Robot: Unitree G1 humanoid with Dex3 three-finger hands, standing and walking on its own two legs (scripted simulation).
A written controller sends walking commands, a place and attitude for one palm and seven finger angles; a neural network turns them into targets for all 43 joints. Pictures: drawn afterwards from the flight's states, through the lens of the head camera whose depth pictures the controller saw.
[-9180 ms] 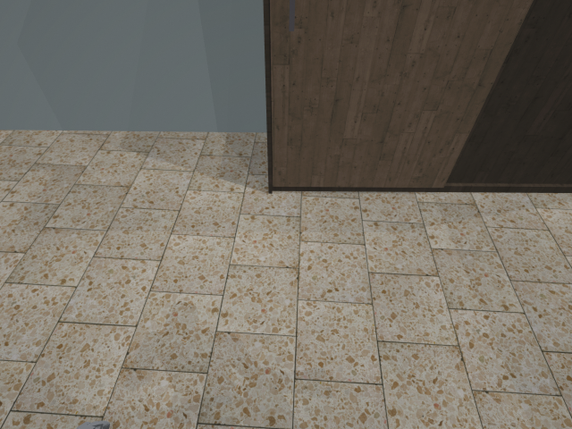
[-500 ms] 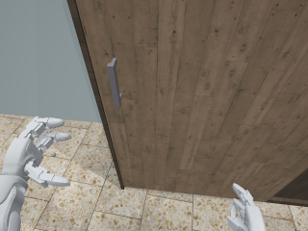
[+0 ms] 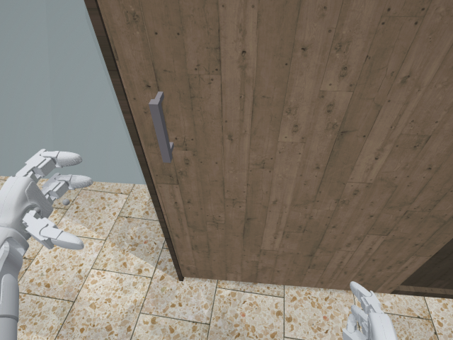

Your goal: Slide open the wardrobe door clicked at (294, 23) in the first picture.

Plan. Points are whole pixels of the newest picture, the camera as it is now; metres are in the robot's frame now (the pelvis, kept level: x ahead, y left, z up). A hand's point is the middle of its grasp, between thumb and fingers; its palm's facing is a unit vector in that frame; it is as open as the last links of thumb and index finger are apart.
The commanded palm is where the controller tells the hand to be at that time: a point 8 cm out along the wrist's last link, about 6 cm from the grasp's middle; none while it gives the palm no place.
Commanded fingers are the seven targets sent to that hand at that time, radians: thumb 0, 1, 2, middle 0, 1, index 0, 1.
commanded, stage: raise the hand with hooked fingers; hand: left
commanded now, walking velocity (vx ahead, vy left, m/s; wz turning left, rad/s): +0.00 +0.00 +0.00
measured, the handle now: (163, 128) +0.49 +0.18 +0.12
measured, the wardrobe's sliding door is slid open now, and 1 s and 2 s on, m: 0.00 0.00 0.00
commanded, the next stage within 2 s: move the hooked fingers beside the handle in 0.28 s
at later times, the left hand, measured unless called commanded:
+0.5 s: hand (70, 201) +0.28 +0.28 +0.14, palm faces +0.08 -1.00 -0.05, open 14.0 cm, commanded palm +0.25 +0.32 +0.15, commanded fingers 0.00 -0.50 0.30 -0.30 -1.20 -0.30 -1.20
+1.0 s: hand (92, 178) +0.33 +0.26 +0.13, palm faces +0.05 -1.00 -0.02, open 14.0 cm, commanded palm +0.31 +0.31 +0.14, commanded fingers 0.00 -0.50 0.30 -0.30 -1.20 -0.30 -1.20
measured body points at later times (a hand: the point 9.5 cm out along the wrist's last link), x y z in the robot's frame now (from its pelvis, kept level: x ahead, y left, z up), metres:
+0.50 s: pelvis +0.00 +0.00 +0.00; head +0.00 -0.02 +0.45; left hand +0.27 +0.33 +0.14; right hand +0.18 -0.24 -0.07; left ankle +0.00 +0.12 -0.73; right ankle +0.00 -0.12 -0.73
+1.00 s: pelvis +0.00 +0.00 +0.00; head +0.01 -0.01 +0.45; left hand +0.32 +0.32 +0.14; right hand +0.16 -0.25 -0.08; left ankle +0.00 +0.12 -0.73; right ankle +0.00 -0.12 -0.73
